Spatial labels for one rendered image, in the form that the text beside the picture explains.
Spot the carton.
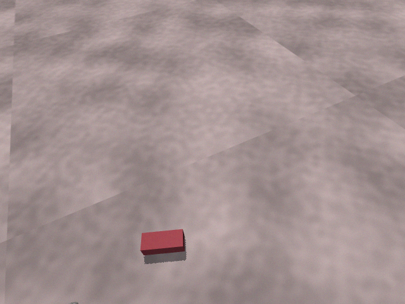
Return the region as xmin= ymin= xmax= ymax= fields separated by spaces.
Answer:
xmin=140 ymin=229 xmax=185 ymax=255

